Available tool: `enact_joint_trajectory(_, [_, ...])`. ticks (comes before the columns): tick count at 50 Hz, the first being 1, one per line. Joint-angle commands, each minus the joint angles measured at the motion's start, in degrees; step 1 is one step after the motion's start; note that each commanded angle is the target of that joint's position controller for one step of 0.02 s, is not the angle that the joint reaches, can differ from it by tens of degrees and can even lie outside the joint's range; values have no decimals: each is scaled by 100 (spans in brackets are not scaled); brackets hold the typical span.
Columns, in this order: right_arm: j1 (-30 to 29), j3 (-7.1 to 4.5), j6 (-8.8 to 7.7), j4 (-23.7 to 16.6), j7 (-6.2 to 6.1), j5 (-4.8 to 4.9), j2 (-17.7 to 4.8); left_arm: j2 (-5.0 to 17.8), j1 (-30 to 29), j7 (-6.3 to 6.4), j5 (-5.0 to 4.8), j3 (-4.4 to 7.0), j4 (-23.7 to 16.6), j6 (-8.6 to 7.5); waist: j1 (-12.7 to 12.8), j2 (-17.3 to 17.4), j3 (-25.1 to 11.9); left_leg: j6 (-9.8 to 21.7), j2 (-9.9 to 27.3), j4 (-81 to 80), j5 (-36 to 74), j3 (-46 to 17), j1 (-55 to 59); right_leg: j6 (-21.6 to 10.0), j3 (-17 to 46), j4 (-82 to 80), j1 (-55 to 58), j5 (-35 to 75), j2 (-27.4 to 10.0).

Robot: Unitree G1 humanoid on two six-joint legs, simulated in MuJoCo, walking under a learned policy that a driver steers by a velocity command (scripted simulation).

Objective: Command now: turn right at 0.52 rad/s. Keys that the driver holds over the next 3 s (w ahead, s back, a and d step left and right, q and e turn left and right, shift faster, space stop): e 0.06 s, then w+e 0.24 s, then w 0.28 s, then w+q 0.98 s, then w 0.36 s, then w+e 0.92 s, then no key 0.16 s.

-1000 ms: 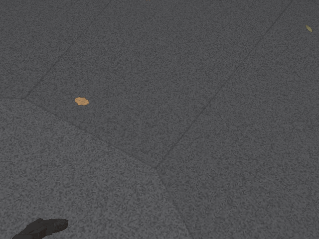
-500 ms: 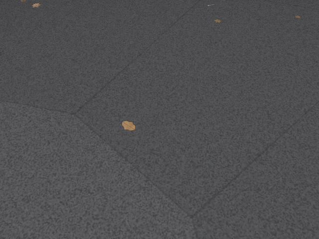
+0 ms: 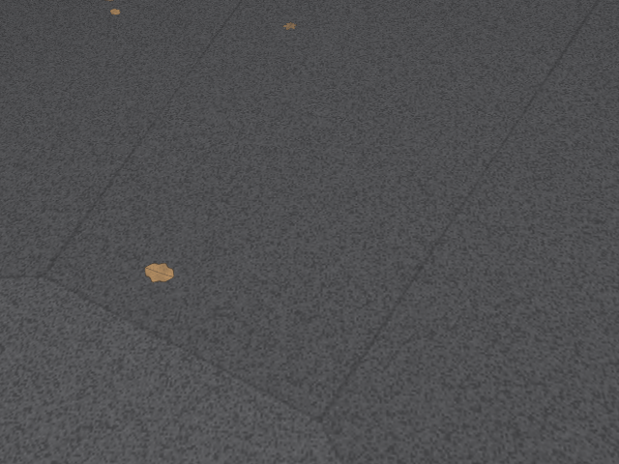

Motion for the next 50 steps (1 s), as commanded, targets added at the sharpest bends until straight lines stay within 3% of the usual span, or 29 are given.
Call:
enact_joint_trajectory(1, [-84, -101, -134, -376, 10, 52, -399, 933, -89, 134, -53, 232, -425, -19, -75, -678, -936, -109, 41, -49, 401, -279, -606, -927, 1703, -790, 1451, 3145, -1416])
enact_joint_trajectory(3, [-183, -71, -153, -387, 26, 64, -342, 982, -20, 178, -63, 262, -450, 22, -14, -713, -899, -162, -8, -657, 544, -289, -556, -902, 1780, -817, 1545, 2811, -1356])
enact_joint_trajectory(5, [-235, -58, -192, -389, 96, 74, -348, 981, 50, 213, -110, 280, -466, 46, 50, -813, -916, -164, -7, -1364, 760, -293, -316, -892, 1973, -1106, 1404, 716, -1211])
enact_joint_trajectory(7, [-412, -56, -266, -435, 176, 99, -390, 1003, 13, 205, -98, 286, -501, 34, 127, -1099, -586, -117, -41, -1933, 758, -261, -101, -935, 2335, -1463, 975, -1052, -1159])
enact_joint_trajectory(11, [-402, -61, -524, -427, 311, 147, -447, 1053, 19, 144, -86, 307, -549, -2, 138, -1121, -416, 78, -148, -2880, 626, -213, 611, -947, 2718, -1476, 549, -1623, -1085])
enact_joint_trajectory(14, [125, -90, -679, -218, 364, 206, -417, 930, -209, 125, -115, 256, -648, 12, -246, -971, -375, 309, -156, -4086, 1386, -66, 1852, -718, 2772, -1184, -106, -1896, -767])
enact_joint_trajectory(15, [443, -137, -699, -109, 343, 198, -521, 769, -240, 126, -103, 208, -694, -5, -403, -790, -441, 429, 80, -4328, 1512, -153, 2577, -509, 2584, -813, -598, -1987, -556])
enact_joint_trajectory(16, [1020, -177, -708, -1, 305, 107, -735, 378, -191, 112, -69, 89, -726, -41, -561, -161, -764, 720, 982, -4503, 898, -994, 3462, -177, 1961, 449, -1290, -2276, -189])
enact_joint_trajectory(17, [1409, -228, -707, 83, 332, -90, -1164, 163, -192, 103, -127, 34, -921, -117, -519, 900, -672, 1365, 1971, -5134, -685, -2872, 3701, 48, 934, 1850, -2406, -2195, 514])
enact_joint_trajectory(18, [1160, -248, -749, 90, 383, -136, -1142, 558, -315, 94, -141, 119, -1020, -205, -382, 1021, -43, 1781, 2416, -5384, -1514, -3625, 3126, 130, 865, 2668, -3045, -1873, -7])
enact_joint_trajectory(19, [909, -141, -768, 29, 366, -20, -757, 784, -193, 72, -131, 184, -878, -243, -311, 825, 238, 1719, 2155, -5442, -1452, -3172, 2979, 203, 866, 2968, -3155, -1409, -180])
enact_joint_trajectory(20, [828, -76, -765, 27, 350, 40, -570, 771, -51, 48, -93, 205, -731, -262, -261, 713, 255, 1537, 1846, -5435, -1000, -2654, 3015, 288, 775, 3081, -3138, -1056, -236])
enact_joint_trajectory(21, [846, -52, -749, 53, 340, 57, -541, 726, -74, 20, -58, 207, -712, -304, -271, 655, 222, 1427, 1673, -5444, -542, -2277, 3046, 343, 698, 3076, -3153, -736, -308])
enact_joint_trajectory(23, [1033, -24, -757, 136, 321, 26, -553, 517, -354, -57, -46, 148, -777, -394, -398, 555, 213, 1397, 1461, -5552, 491, -1614, 2901, 432, 466, 2936, -3027, -111, -422])
enact_joint_trajectory(26, [1168, -25, -735, 217, 325, 76, -655, 237, -743, -122, -27, 27, -941, -447, -512, 568, 139, 1436, 1259, -5636, 1404, -934, 2630, 577, -32, 2025, -2562, 493, -588])
enact_joint_trajectory(28, [1290, -38, -704, 275, 336, 114, -774, 86, -1059, -165, -44, -47, -1055, -480, -633, 597, 149, 1407, 1180, -5618, 1830, -596, 2350, 604, -228, 1245, -1988, 741, -559])
enact_joint_trajectory(31, [1608, -49, -647, 404, 379, 191, -929, 184, -1300, -230, -95, -28, -1177, -523, -681, 609, 189, 1418, 1347, -5505, 2102, -650, 2200, 522, -342, 558, -1282, 751, -416])
enact_joint_trajectory(33, [1597, -58, -594, 439, 384, 228, -1015, 380, -1088, -255, -142, 48, -1177, -561, -430, 676, 166, 1347, 1534, -5319, 2392, -843, 2291, 366, -276, 193, -835, 679, -355])
enact_joint_trajectory(34, [1506, -57, -566, 437, 376, 239, -1054, 496, -740, -241, -143, 114, -1090, -575, -156, 649, 27, 1243, 1511, -4988, 2960, -778, 2251, 258, -307, -55, -271, 746, -280])
enact_joint_trajectory(35, [1514, -18, -558, 439, 372, 224, -965, 705, -90, -192, -122, 239, -887, -570, 186, 499, -370, 1093, 1273, -4224, 3738, -558, 2095, 119, -370, -230, 713, 752, -168])
enact_joint_trajectory(36, [1479, 82, -580, 382, 378, 148, -718, 978, 783, -118, -79, 365, -713, -557, 632, 295, -1025, 856, 950, -2942, 3534, -285, 1437, -78, -7, -132, 2106, 748, -603])
enact_joint_trajectory(37, [1860, 281, -641, 146, 373, 70, -61, 1565, 1563, -46, 108, 490, -633, -503, 695, -1134, -2136, 411, 223, -664, 1488, 218, -437, -742, 2190, -320, 4156, -197, -2270])
enact_joint_trajectory(38, [1931, 253, -713, 195, 343, 202, -217, 1283, 1717, -75, 117, 403, -550, -492, 681, -1712, -2455, 396, -6, 463, -562, -450, -961, -1083, 3810, -1196, 3797, -1108, -2715])
enact_joint_trajectory(39, [1648, 95, -713, 140, 357, 344, -697, 915, 1285, -95, 59, 267, -532, -505, 564, -1333, -1505, 470, 312, 926, -247, -580, -1400, -891, 3102, -1348, 3076, -1550, -2554])
enact_joint_trajectory(41, [1227, 86, -656, 88, 362, 257, -616, 518, 523, -108, 22, 147, -536, -529, 223, -951, -573, 533, 705, 624, 609, -337, -1315, -650, 1790, -1654, 1812, -868, -2064])
enact_joint_trajectory(43, [1364, 78, -504, 194, 372, 219, -407, 313, 120, -122, 88, 118, -494, -627, -79, -989, -278, 504, 888, 395, 1134, -357, -793, -555, 930, -2005, 1050, 0, -1767])
enact_joint_trajectory(45, [1338, 105, -397, 184, 382, 210, -216, 326, 51, -116, 88, 155, -389, -732, -187, -765, -156, 439, 887, 321, 1453, -375, -806, -627, 415, -2197, 844, 735, -1762])
enact_joint_trajectory(48, [990, 107, -368, 20, 384, 173, -190, 430, 115, -75, 115, 208, -217, -776, -196, -515, 40, 358, 841, -340, 2123, -506, -1173, -668, -167, -2308, 946, 1368, -1760])
enact_joint_trajectory(50, [673, 138, -408, -96, 459, 155, -154, 519, 119, -42, 99, 228, -156, -761, -133, -459, 128, 369, 791, -1145, 2724, -336, -1060, -600, -586, -2356, 974, 1547, -1662])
